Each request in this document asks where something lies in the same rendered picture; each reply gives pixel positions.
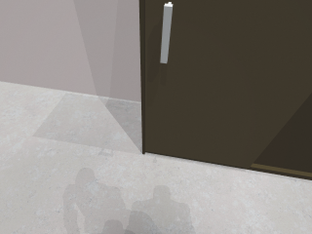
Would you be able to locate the handle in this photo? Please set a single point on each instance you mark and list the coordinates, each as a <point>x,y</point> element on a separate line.
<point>166,32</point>

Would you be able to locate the wardrobe door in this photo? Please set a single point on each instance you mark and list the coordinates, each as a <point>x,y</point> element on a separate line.
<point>291,148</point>
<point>237,72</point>

